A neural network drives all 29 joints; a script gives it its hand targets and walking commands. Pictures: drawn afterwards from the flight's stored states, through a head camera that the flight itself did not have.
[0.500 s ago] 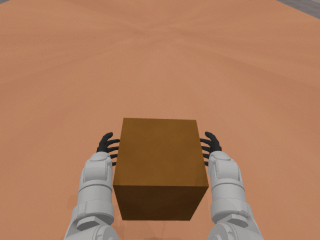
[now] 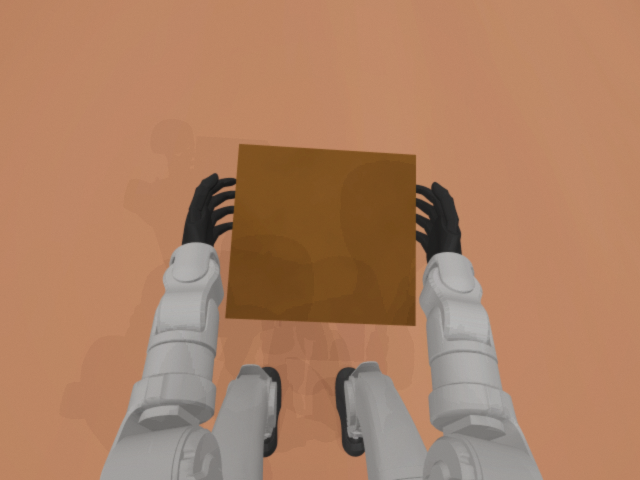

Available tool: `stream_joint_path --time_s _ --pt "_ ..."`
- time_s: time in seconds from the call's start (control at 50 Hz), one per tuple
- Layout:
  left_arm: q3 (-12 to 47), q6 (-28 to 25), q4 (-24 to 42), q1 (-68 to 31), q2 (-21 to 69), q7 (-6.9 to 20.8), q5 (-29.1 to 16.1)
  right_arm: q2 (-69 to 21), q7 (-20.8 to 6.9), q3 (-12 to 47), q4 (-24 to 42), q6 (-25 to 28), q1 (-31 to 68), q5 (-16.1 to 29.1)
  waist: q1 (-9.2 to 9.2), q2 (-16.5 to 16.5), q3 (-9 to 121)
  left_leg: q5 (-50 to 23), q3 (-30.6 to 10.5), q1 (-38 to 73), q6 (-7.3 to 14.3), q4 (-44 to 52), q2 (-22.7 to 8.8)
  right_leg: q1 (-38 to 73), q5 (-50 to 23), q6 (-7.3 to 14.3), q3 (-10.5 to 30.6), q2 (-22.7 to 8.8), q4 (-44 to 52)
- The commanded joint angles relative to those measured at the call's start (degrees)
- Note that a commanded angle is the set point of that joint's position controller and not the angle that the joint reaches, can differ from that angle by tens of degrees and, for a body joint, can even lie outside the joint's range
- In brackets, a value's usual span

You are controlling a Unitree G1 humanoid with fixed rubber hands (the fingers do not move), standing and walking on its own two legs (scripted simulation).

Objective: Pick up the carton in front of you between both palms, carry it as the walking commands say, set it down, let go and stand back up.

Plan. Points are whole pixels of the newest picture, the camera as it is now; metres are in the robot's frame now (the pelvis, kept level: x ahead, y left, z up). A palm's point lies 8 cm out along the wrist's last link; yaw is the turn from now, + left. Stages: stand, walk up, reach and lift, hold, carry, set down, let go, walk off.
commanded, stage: set down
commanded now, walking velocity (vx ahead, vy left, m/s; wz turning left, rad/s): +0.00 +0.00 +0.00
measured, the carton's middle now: (318, 246) +0.41 -0.02 -0.16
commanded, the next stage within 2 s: none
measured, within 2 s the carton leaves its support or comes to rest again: rests again in 1.56 s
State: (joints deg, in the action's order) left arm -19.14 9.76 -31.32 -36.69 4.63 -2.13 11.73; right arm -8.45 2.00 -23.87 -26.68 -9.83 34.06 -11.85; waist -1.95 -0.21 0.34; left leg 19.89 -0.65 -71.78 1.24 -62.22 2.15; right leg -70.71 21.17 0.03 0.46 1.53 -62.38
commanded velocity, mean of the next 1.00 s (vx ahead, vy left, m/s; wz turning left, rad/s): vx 0.00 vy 0.00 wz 0.00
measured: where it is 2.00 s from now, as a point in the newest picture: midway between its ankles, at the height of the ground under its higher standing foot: (310, 427)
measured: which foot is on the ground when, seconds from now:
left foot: down 0.00-1.00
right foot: down 0.00-1.00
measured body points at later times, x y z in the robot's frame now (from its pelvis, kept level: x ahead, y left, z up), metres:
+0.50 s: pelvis -0.02 +0.00 -0.13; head +0.25 +0.01 +0.23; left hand +0.47 +0.13 -0.23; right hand +0.43 -0.17 -0.22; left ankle +0.07 +0.10 -0.64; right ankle +0.06 -0.12 -0.64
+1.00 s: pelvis -0.04 +0.01 -0.24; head +0.30 +0.02 +0.05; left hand +0.51 +0.13 -0.39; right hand +0.46 -0.17 -0.38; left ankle +0.07 +0.10 -0.64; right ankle +0.06 -0.12 -0.64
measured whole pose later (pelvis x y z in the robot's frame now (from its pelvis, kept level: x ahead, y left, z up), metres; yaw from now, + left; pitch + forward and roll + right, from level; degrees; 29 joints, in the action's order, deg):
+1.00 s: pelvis -0.04 +0.01 -0.24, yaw -2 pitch +45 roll -3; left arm -16.2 15.5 -50.4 -74.6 -10.0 -3.4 8.8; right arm -0.3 6.8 -30.2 -37.5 -15.4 65.9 -7.4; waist -2.9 -0.2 -4.1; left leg 29.1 0.1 -128.5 2.1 -112.7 2.5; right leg -126.1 31.2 -1.5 -1.0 1.9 -112.2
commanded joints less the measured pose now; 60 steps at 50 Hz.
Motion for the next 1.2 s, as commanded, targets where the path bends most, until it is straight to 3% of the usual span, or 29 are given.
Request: stream_joint_path --time_s 0.0,0.06,0.12,0.26,0.48,0.68,0.9,1.12,1.18 --pt "33.9 -1.0 0.9 -29.3 51.9 10.4 -5.1 -50.0 -11.1 36.4 -0.3 0.5 30.8 6.1 -0.15 -1.7 62.9 -24.7 -3.0 27.8 -1.9 -1.5 6.1 19.9 -23.7 -1.9 1.9 7.2 -1.4" --pt "30.5 1.4 -3.2 -30.3 52.2 11.7 -3.5 -51.0 -12.2 33.4 -4.0 -2.2 32.0 5.1 0.21 -1.5 55.2 -15.6 -2.4 19.3 -1.4 -2.8 6.4 12.2 -15.7 -1.8 1.3 7.2 -3.0" --pt "27.3 2.9 -6.3 -32.0 51.8 12.5 -2.6 -50.9 -12.5 30.1 -6.8 -3.8 33.9 4.0 0.1 -1.3 52.2 -12.1 -2.2 13.8 -1.0 -5.2 6.6 6.3 -12.0 -1.7 1.0 7.2 -5.1" --pt "23.7 2.4 -9.8 -38.0 49.2 12.2 -2.5 -49.4 -11.0 26.0 -9.6 -3.5 39.2 3.1 -0.72 -1.3 54.9 -11.3 -1.7 4.0 -1.2 -12.5 7.1 -1.7 -11.9 -1.9 0.4 7.7 -12.3" --pt "26.3 2.7 -9.2 -50.0 46.3 9.7 -6.3 -45.9 -8.2 27.4 -6.9 -3.3 51.8 7.3 -1.24 -3.4 65.4 -8.3 -0.3 -2.7 -1.8 -23.9 7.7 -10.1 -8.6 -2.4 -1.6 8.5 -24.3" --pt "24.1 4.7 -12.6 -59.1 43.2 9.8 -7.0 -43.2 -8.6 24.7 -8.2 -5.1 62.0 8.6 -1.69 -3.7 64.9 -5.1 0.1 -8.9 -1.4 -31.7 7.4 -18.4 -5.0 -2.4 -3.2 8.0 -32.4" --pt "23.3 4.4 -16.6 -66.2 38.8 11.0 -8.3 -38.6 -9.6 22.7 -9.5 -4.5 69.7 10.2 -2.6 -4.8 62.7 -5.8 0.2 -15.0 -0.9 -40.1 6.2 -25.8 -5.0 -2.4 -4.4 7.1 -41.0" --pt "29.2 2.1 -16.4 -73.6 33.9 10.6 -14.8 -34.1 -9.1 26.4 -8.3 -2.3 77.2 16.0 -3.43 -5.8 64.2 -10.1 -0.1 -13.9 -0.5 -49.3 4.8 -27.7 -8.3 -2.4 -5.2 5.9 -49.8" --pt "31.4 1.0 -12.4 -77.3 33.7 10.1 -17.2 -37.5 -8.8 27.5 -9.2 -1.8 75.7 18.8 -2.36 -7.6 67.9 -14.1 0.3 -11.4 -0.5 -51.1 4.6 -26.2 -12.2 -2.1 -4.9 6.1 -51.6"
